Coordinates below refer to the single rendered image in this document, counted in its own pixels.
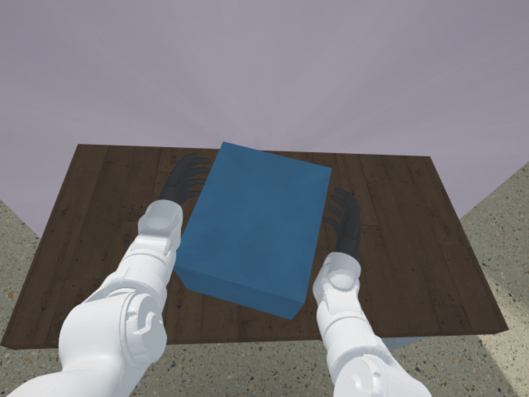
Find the robot left forearm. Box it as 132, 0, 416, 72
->
59, 199, 183, 365

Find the robot right upper arm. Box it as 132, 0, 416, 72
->
333, 356, 432, 397

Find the left robot hand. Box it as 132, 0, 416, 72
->
158, 152, 211, 207

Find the table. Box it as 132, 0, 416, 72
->
0, 144, 509, 351

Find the right robot hand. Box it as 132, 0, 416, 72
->
323, 188, 361, 259

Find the robot left upper arm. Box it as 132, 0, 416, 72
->
7, 291, 167, 397

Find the carton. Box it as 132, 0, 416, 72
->
173, 142, 332, 320

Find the robot right forearm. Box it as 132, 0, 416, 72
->
312, 252, 410, 385

